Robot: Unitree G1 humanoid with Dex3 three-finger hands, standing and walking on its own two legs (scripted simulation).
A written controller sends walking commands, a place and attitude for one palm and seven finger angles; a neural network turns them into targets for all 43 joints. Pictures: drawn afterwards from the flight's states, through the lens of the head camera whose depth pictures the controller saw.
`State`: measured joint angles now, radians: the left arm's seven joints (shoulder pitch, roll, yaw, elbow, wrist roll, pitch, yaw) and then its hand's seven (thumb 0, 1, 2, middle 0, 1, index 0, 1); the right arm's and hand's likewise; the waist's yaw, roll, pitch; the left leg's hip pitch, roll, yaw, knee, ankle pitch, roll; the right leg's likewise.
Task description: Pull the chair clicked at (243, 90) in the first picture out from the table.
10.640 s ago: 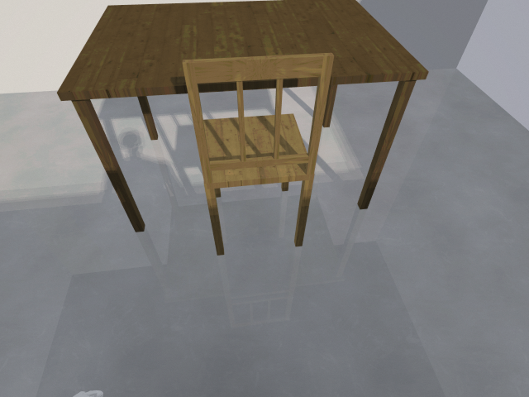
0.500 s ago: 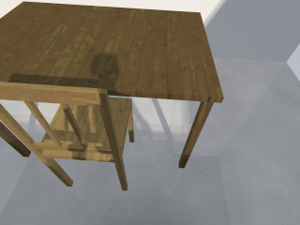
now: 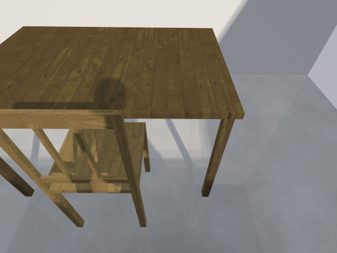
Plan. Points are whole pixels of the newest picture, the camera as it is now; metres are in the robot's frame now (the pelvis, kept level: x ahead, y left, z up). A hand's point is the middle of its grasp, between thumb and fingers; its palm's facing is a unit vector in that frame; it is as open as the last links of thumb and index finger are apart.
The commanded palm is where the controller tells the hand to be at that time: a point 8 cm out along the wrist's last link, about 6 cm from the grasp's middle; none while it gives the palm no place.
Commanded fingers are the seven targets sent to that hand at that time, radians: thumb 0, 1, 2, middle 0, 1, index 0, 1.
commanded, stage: come to a stop and stand still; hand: left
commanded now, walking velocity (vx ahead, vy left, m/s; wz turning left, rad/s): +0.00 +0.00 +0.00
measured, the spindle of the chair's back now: (55, 155) +0.41 +0.40 -0.08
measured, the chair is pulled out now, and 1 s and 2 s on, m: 0.00 0.00 0.00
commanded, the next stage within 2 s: look again from close up in 0.32 s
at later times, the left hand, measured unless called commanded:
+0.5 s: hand out of the picture +0.00 +0.18 -0.18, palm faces +0.02 -0.99 -0.16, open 7.4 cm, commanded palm none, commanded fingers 0.00 0.90 0.90 -0.20 -0.30 -0.20 -0.30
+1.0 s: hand out of the picture +0.00 +0.19 -0.18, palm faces +0.01 -0.99 -0.17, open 7.4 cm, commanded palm none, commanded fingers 0.00 0.90 0.90 -0.20 -0.30 -0.20 -0.30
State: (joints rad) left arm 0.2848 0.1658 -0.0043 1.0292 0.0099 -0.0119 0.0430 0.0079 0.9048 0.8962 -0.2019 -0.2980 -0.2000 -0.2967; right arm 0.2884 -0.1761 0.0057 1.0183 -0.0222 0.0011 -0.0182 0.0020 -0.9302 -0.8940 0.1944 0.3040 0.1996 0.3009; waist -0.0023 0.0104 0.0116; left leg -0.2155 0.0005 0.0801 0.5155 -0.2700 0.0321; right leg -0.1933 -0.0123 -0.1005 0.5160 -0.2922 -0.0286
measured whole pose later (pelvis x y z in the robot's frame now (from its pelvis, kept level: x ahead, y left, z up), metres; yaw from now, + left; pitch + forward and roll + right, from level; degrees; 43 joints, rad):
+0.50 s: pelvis +0.01 +0.02 +0.00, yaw -1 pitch -1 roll +0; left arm 0.31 0.14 -0.01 1.11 0.01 -0.01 0.04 0.01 0.91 0.90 -0.20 -0.30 -0.20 -0.30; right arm 0.29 -0.14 0.03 1.13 -0.02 -0.02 -0.03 0.01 -0.92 -0.89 0.20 0.30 0.20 0.30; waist 0.01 -0.02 0.04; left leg -0.18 -0.03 0.10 0.44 -0.25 0.07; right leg -0.17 -0.04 -0.08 0.46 -0.27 0.01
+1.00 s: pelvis +0.01 +0.03 +0.01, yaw -1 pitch -1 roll +0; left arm 0.30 0.14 -0.01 1.13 0.01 -0.01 0.04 0.01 0.91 0.90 -0.20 -0.30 -0.20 -0.30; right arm 0.28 -0.14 0.03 1.14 -0.02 -0.03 -0.03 0.01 -0.92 -0.89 0.20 0.30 0.20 0.30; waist 0.01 -0.02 0.03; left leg -0.15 -0.04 0.11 0.41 -0.24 0.07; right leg -0.15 -0.05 -0.06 0.44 -0.26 0.02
